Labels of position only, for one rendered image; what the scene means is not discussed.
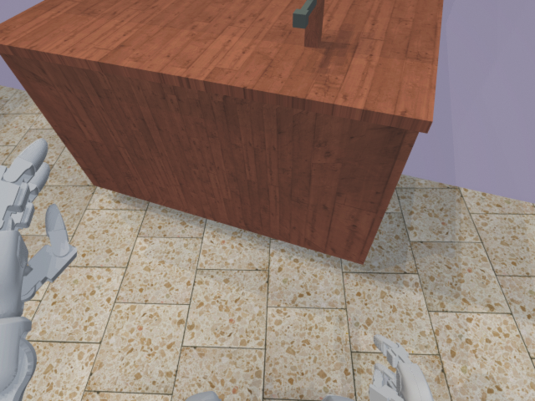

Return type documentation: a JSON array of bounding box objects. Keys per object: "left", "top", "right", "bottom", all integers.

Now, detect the robot left hand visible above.
[{"left": 0, "top": 138, "right": 77, "bottom": 318}]

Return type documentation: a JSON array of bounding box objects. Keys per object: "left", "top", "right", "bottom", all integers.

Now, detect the counter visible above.
[{"left": 0, "top": 0, "right": 443, "bottom": 265}]

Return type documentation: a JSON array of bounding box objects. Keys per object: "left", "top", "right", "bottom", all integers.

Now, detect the left robot forearm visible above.
[{"left": 0, "top": 317, "right": 37, "bottom": 401}]

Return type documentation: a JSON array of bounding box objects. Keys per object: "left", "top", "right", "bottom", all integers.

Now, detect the robot right hand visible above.
[{"left": 369, "top": 334, "right": 434, "bottom": 401}]

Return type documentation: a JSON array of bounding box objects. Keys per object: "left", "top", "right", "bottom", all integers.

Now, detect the tap lever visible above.
[{"left": 293, "top": 0, "right": 317, "bottom": 28}]

